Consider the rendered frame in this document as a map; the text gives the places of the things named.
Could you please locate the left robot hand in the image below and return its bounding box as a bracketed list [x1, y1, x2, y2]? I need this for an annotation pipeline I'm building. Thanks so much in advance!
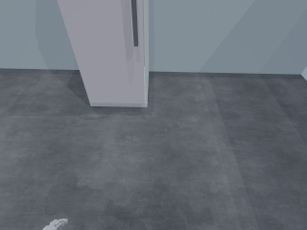
[42, 218, 68, 230]

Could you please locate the fridge door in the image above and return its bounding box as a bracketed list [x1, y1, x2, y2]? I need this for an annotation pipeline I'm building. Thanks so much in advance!
[58, 0, 145, 104]

